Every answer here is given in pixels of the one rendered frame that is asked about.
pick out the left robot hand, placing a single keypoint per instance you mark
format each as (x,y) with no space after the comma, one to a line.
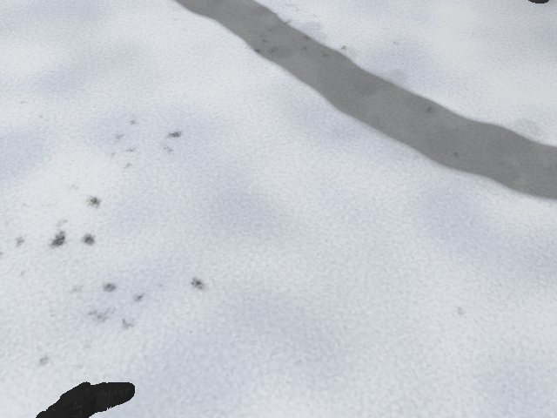
(85,400)

